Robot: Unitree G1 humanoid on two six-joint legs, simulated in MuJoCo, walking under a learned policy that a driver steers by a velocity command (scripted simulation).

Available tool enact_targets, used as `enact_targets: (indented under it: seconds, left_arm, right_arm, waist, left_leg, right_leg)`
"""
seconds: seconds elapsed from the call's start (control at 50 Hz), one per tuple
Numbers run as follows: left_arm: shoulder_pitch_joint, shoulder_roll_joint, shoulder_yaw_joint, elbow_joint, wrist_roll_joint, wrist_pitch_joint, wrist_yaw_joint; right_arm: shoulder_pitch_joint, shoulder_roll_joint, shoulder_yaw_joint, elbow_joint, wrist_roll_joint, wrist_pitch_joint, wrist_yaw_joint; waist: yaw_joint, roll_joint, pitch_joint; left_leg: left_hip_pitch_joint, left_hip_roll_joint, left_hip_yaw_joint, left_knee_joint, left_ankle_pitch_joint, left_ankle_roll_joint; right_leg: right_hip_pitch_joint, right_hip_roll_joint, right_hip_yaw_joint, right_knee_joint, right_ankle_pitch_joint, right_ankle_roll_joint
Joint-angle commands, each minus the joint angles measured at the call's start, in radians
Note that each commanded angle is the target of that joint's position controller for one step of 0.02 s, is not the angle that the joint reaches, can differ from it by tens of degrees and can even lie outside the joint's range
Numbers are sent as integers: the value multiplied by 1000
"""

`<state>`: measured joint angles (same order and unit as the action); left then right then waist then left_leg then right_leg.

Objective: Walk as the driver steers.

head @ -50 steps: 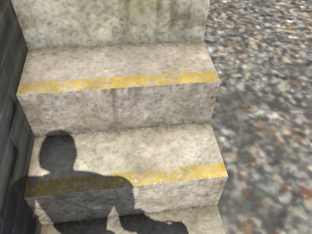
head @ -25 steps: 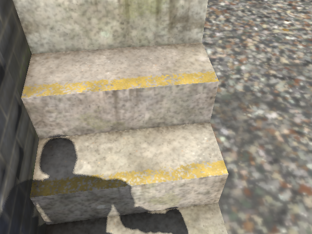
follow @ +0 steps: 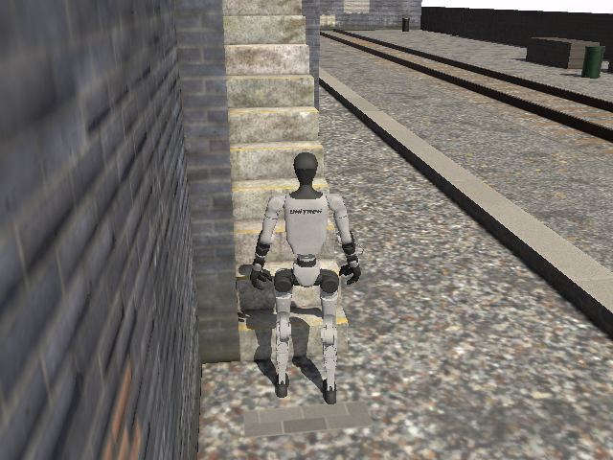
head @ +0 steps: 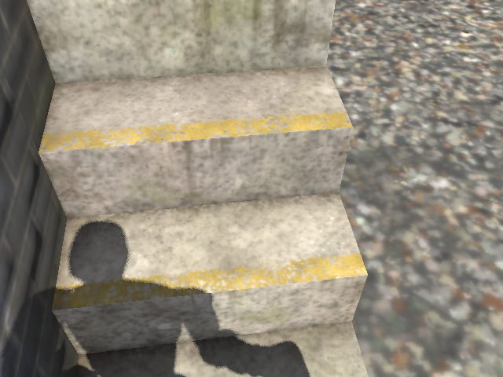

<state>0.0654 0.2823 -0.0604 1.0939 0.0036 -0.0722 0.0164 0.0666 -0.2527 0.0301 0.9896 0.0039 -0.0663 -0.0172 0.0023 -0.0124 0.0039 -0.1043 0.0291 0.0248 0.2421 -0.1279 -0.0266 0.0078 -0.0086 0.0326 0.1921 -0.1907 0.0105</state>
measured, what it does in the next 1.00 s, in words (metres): stands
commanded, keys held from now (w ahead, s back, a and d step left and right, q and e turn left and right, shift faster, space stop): w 1.00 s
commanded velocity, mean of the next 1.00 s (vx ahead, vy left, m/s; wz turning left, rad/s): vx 0.50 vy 0.00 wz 0.00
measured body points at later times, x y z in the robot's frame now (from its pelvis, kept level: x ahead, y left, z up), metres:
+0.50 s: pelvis +0.00 +0.00 +0.00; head +0.01 +0.00 +0.45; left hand +0.12 +0.26 -0.13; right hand +0.15 -0.26 -0.12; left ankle +0.00 +0.13 -0.75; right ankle -0.06 -0.13 -0.75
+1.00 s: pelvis +0.01 +0.00 +0.00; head +0.01 +0.00 +0.45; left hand +0.13 +0.27 -0.13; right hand +0.15 -0.26 -0.12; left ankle +0.00 +0.13 -0.75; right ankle -0.06 -0.13 -0.75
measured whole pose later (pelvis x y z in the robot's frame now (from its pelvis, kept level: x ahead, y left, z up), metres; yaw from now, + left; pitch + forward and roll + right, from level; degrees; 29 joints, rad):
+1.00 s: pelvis +0.01 +0.00 +0.00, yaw +0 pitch +0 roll +0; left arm 0.06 0.30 -0.07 1.09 0.00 -0.07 0.01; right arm 0.05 -0.27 0.04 1.01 0.01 -0.07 -0.02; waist 0.01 -0.02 0.00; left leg -0.09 0.03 0.02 0.22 -0.12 -0.03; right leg 0.02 -0.01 0.03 0.17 -0.19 0.01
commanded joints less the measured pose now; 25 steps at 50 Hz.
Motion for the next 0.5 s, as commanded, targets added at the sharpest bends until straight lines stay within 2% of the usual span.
enact_targets:
  seconds: [0.02,0.5]
  left_arm:
    - [-50,126,19,-43,-1,-10,3]
    - [-57,143,16,-45,-3,-9,0]
  right_arm:
    - [-62,-119,-21,-53,1,-14,-3]
    - [-69,-132,-11,-40,2,-16,-4]
  waist:
    - [0,12,-58]
    - [2,12,-69]
  left_leg:
    - [59,82,-73,-13,158,-13]
    - [68,88,-75,-17,195,-14]
  right_leg:
    - [-40,-104,60,-12,267,-33]
    - [-21,-112,61,-14,316,-33]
